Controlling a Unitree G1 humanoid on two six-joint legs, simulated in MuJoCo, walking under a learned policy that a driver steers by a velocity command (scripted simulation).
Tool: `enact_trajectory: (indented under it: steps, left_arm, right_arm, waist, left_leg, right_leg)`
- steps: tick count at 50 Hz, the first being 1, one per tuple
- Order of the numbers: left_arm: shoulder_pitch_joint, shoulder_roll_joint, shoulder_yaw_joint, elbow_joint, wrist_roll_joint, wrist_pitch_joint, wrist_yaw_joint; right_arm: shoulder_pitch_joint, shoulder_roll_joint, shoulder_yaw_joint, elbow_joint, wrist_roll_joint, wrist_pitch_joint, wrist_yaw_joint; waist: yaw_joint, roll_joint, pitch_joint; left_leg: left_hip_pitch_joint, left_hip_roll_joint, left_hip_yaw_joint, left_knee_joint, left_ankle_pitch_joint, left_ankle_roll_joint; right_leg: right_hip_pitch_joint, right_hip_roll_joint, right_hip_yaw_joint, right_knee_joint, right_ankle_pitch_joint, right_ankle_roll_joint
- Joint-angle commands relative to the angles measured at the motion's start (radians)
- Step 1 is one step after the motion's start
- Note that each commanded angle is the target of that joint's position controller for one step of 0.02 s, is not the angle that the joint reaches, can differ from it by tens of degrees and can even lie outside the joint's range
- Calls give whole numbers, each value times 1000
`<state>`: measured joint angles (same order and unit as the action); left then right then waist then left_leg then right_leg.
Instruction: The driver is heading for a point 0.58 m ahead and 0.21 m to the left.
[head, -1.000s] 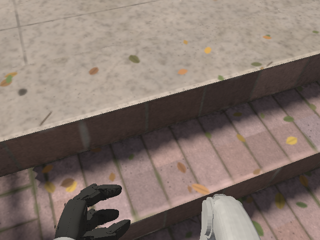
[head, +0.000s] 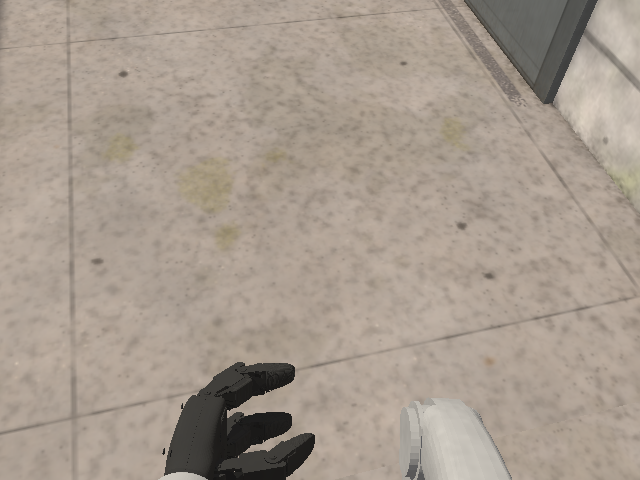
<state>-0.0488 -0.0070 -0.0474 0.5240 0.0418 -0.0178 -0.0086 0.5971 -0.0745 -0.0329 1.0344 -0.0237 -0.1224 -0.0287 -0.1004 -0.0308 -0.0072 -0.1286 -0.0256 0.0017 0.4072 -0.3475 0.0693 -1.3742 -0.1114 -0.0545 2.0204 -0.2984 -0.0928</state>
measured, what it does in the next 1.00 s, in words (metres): climbs, turning left: right foot 0.17 m higher, then left foot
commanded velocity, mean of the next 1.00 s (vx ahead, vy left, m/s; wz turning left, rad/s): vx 0.44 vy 0.00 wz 0.49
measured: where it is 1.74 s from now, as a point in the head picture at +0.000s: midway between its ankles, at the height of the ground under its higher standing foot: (229, 353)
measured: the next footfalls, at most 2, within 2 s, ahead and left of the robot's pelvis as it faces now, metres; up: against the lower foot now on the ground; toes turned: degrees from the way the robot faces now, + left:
right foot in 0.12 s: +0.30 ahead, -0.15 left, +0.17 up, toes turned -3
left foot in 0.68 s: +0.53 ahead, +0.10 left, +0.17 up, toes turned +25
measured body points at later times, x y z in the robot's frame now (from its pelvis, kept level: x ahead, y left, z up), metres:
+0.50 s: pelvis +0.31 -0.04 +0.17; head +0.31 -0.04 +0.62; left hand +0.26 +0.20 +0.03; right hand +0.57 -0.20 +0.10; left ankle +0.44 +0.11 -0.47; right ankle +0.26 -0.14 -0.57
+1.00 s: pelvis +0.55 +0.06 +0.18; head +0.57 +0.09 +0.62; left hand +0.59 +0.35 +0.06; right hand +0.72 -0.14 +0.06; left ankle +0.50 +0.09 -0.57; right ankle +0.73 -0.02 -0.50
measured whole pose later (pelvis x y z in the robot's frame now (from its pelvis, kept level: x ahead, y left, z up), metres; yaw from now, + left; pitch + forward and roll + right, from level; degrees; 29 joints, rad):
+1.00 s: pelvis +0.55 +0.06 +0.18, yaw +29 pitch +1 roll +0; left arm 0.14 0.22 0.03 0.71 0.03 -0.02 0.00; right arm 0.35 -0.22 -0.04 0.77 -0.01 -0.06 -0.01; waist -0.04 -0.05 0.04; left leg -0.12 -0.14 -0.03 0.31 -0.20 0.12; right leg -0.68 -0.09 0.01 0.92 -0.16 0.02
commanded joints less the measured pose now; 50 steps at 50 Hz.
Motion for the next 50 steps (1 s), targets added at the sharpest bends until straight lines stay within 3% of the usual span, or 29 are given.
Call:
enact_trajectory:
  steps: [1, 2, 3, 4, 5, 6, 7, 8, 9, 10, 11, 12, 13, 15, 16, 18, 20, 23, 26, 29, 31, 33, 34, 35, 36, 38, 40, 44, 50]
  left_arm:
    - [-288, 23, -9, -207, -17, -21, -23]
    - [-282, 28, -8, -205, -23, -14, -29]
    - [-192, 34, 6, -156, -54, -11, -39]
    - [-118, 41, 20, -118, -56, -6, -35]
    - [39, 74, 49, -65, -70, 4, -17]
    - [206, 152, 81, -38, -72, 8, 2]
    - [353, 251, 116, -15, -33, 7, 16]
    - [411, 359, 150, 35, 0, -4, 17]
    - [316, 394, 164, 29, -33, 13, 11]
    - [182, 333, 151, 35, -39, -9, 1]
    - [133, 258, 132, 99, -51, -26, 4]
    - [155, 197, 119, 168, -41, -50, 12]
    - [186, 128, 97, 234, -13, -69, 10]
    - [240, 89, 84, 323, 9, -92, 5]
    - [242, 128, 89, 322, 3, -99, 5]
    - [227, 160, 88, 320, -14, -120, 5]
    - [245, 263, 109, 331, -23, -149, 5]
    - [315, 319, 124, 338, -29, -165, 24]
    - [402, 338, 133, 326, -21, -148, 39]
    - [457, 372, 144, 322, -29, -101, 49]
    - [470, 400, 154, 315, -31, -66, 54]
    - [456, 424, 162, 295, -36, -34, 44]
    - [441, 386, 155, 261, -28, -32, 43]
    - [414, 262, 130, 158, -37, -41, 32]
    - [313, 321, 137, 110, -26, -61, 21]
    - [285, 318, 126, 109, -41, -91, 20]
    - [343, 326, 126, 141, -14, -65, 25]
    - [359, 307, 111, 165, -7, -15, 16]
    - [210, 285, 87, 142, -17, 1, 11]
  right_arm:
    - [99, -144, -41, -50, 15, 19, -40]
    - [97, -147, -46, -46, 19, 31, -45]
    - [20, -139, -39, -88, 20, 33, -35]
    - [-4, -172, -38, -109, 20, 27, -21]
    - [1, -233, -53, -121, 21, 19, -8]
    - [-63, -313, -75, -141, 35, 0, 12]
    - [-146, -316, -80, -179, 45, -26, 40]
    - [-177, -232, -78, -253, 77, -39, 77]
    - [-208, -173, -88, -297, 17, -42, 94]
    - [-166, -122, -87, -327, -11, -38, 84]
    - [-204, -102, -72, -351, -21, -22, 72]
    - [-256, -64, -56, -376, -24, 0, 53]
    - [-291, -40, -37, -399, -15, 21, 40]
    - [-249, -2, -5, -402, -2, 62, 32]
    - [-228, -18, -6, -395, 13, 78, 29]
    - [-294, -100, -29, -403, 3, 99, 27]
    - [-401, -156, -47, -442, -8, 114, 43]
    - [-467, -166, -50, -419, 6, 107, 72]
    - [-560, -150, -45, -419, 13, 101, 94]
    - [-551, -159, -51, -425, 1, 111, 92]
    - [-469, -195, -65, -408, -4, 113, 78]
    - [-273, -239, -92, -353, -13, 89, 62]
    - [-162, -298, -113, -331, -23, 80, 51]
    - [-222, -413, -135, -360, -29, 76, 46]
    - [-182, -411, -137, -389, -4, 86, 44]
    - [-257, -318, -105, -378, 12, 78, 29]
    - [-322, -248, -71, -385, 15, 56, 27]
    - [-247, -271, -52, -337, 15, 32, 24]
    - [-190, -265, -31, -296, 14, 52, 15]
  waist:
    - [-17, 116, 55]
    - [-23, 149, 53]
    - [22, 157, 6]
    - [71, 139, -92]
    - [136, 186, -230]
    - [248, 253, -304]
    - [343, 221, -386]
    - [315, -62, -445]
    - [269, -275, -431]
    - [152, -188, -346]
    - [110, -94, -191]
    - [86, 15, -39]
    - [60, 59, 15]
    - [-5, 27, 53]
    - [-17, -9, 77]
    - [2, 19, 99]
    - [11, 6, 102]
    - [54, 8, 44]
    - [120, -29, 52]
    - [125, -94, 27]
    - [91, -124, -7]
    - [-5, -71, -86]
    - [-48, -8, -156]
    - [44, 215, -140]
    - [-10, 109, -207]
    - [56, -8, -64]
    - [124, -31, -58]
    - [127, 41, -61]
    - [66, 117, -34]
  left_leg:
    - [132, 239, -296, -416, 298, 209]
    - [113, 230, -245, -446, 411, 201]
    - [48, 191, -153, -410, 646, 189]
    - [-44, 211, -124, -325, 1081, 174]
    - [21, 231, -112, -153, 1496, 155]
    - [89, 233, -104, 51, 1648, 118]
    - [-3, 206, -102, 352, 1500, 89]
    - [-317, 34, -113, 715, 1042, 50]
    - [-477, -93, -141, 1176, 238, 26]
    - [-571, -28, -221, 1435, 263, 27]
    - [-645, 14, -129, 1514, 311, 33]
    - [-708, 32, -114, 1533, 305, 57]
    - [-731, 36, -137, 1539, 268, 77]
    - [-774, 39, -166, 1520, 250, 85]
    - [-774, 40, -172, 1400, 221, 64]
    - [-739, 38, -150, 1223, 293, 43]
    - [-691, 48, -83, 981, 353, 26]
    - [-610, 71, 35, 657, 434, 25]
    - [-529, 63, 107, 371, 342, 39]
    - [-447, 0, 168, 238, 219, 68]
    - [-370, -52, 188, 200, 95, 102]
    - [-110, -107, 158, 64, 94, 143]
    - [141, 5, -27, 92, -5, 167]
    - [375, 263, -564, 24, -42, 311]
    - [379, 333, -823, -132, -39, 359]
    - [154, 309, -498, -119, 422, 296]
    - [11, 240, -322, -105, 777, 234]
    - [-3, 175, -183, -105, 1044, 178]
    - [66, 127, -110, -89, 1007, 94]
  right_leg:
    - [13, -39, -38, -366, -98, -5]
    - [149, -32, -72, -477, -120, -27]
    - [408, 19, -140, -656, -157, -48]
    - [719, 118, -207, -713, -179, -65]
    - [920, 166, -174, -735, -181, -70]
    - [1036, 178, -96, -855, -193, -70]
    - [1190, 84, 101, -942, -286, -96]
    - [1323, -129, 601, -1272, -686, -154]
    - [1252, -250, 1058, -1706, -878, -187]
    - [1155, -287, 1028, -1751, -776, -179]
    - [1050, -277, 853, -1682, -671, -184]
    - [911, -274, 670, -1603, -530, -158]
    - [847, -243, 516, -1563, -354, -120]
    - [830, -208, 295, -1574, -146, -45]
    - [837, -202, 201, -1620, -113, -35]
    - [844, -187, 65, -1717, 12, -8]
    - [907, -148, -53, -1801, 188, -4]
    - [1128, -107, -178, -1844, 337, -5]
    - [1337, -117, -224, -1881, 400, -13]
    - [1507, -158, -251, -1751, 816, -2]
    - [1571, -183, -259, -1586, 1049, 0]
    - [1466, -166, -272, -1247, 941, 12]
    - [1203, -150, -248, -1001, 614, 29]
    - [702, 67, -194, -670, -201, 99]
    - [581, 121, 43, -550, -214, 111]
    - [631, 26, 81, -647, -23, 99]
    - [769, -1, 88, -741, -37, 115]
    - [778, 20, 55, -889, 24, 126]
    - [762, 45, 24, -1177, 210, 107]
